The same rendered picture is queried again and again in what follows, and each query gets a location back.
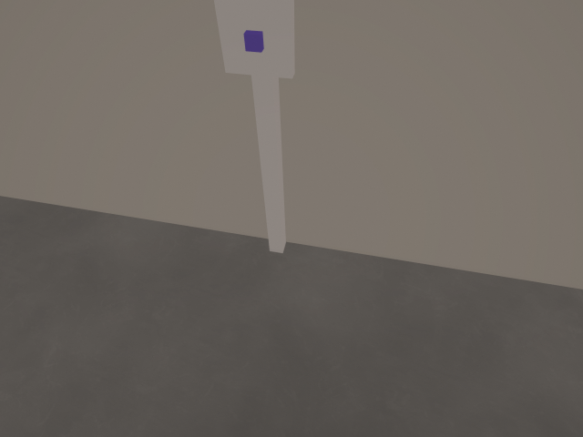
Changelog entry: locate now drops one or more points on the button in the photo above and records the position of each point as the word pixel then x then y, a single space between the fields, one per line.
pixel 253 41

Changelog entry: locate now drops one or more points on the panel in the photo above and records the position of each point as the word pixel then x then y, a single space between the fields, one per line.
pixel 275 18

